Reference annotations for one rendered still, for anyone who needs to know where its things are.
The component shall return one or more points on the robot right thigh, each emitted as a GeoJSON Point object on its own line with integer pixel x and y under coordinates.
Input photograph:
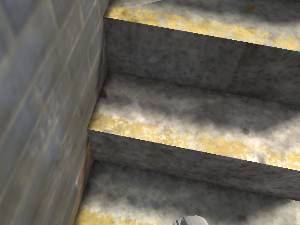
{"type": "Point", "coordinates": [191, 220]}

